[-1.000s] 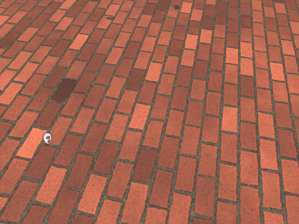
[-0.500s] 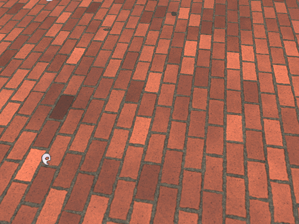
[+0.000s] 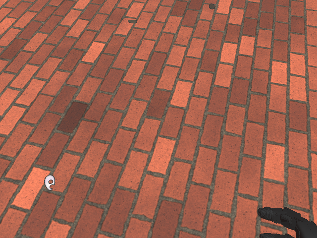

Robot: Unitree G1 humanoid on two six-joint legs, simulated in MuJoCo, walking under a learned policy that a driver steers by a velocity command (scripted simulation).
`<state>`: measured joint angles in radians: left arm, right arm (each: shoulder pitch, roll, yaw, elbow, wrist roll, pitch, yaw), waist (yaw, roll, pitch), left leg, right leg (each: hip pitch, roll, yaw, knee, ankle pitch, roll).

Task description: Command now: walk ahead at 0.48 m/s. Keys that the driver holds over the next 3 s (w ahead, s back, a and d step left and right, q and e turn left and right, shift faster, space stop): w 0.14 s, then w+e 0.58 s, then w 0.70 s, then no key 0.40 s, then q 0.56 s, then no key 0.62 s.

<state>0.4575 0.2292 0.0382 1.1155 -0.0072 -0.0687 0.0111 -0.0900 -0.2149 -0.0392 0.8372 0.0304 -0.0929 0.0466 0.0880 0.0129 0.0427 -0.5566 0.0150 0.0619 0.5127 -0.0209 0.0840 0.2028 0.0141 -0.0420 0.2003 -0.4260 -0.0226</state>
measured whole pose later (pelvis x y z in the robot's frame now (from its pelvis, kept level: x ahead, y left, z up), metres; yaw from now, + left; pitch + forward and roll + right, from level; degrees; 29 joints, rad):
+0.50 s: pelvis +0.28 +0.00 +0.01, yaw -8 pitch +2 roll +3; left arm 0.08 0.24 0.05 0.89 -0.02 -0.06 -0.04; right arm 0.32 -0.25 -0.05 1.00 0.00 -0.09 -0.01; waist -0.06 -0.03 0.00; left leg 0.09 -0.04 0.20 0.20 -0.31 0.01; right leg -0.66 -0.10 0.00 0.64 0.03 -0.05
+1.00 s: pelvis +0.57 -0.09 +0.02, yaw -20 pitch +2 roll -1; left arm 0.32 0.26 0.06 0.84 -0.01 -0.07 0.00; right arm 0.05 -0.27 -0.04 0.80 0.00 -0.11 0.02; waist 0.07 0.05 0.01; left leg -0.62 0.08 -0.03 0.54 0.09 -0.01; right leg -0.03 0.10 0.08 0.29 -0.29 -0.08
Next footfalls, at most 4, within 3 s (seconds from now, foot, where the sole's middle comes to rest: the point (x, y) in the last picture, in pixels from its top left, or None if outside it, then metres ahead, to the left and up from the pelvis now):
0.02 left None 0.21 0.11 -0.76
0.58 right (218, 231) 0.49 -0.15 -0.76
1.10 left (194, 153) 0.85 -0.05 -0.76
1.60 right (254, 129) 1.01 -0.35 -0.76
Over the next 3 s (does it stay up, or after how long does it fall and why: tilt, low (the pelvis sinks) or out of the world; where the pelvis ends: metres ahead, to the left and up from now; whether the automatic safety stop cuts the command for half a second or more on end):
stays up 1.00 -0.18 0.02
